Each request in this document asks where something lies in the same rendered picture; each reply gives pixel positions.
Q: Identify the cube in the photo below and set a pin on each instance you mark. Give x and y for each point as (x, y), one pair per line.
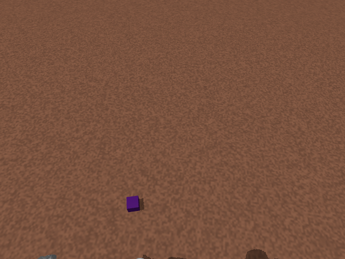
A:
(133, 204)

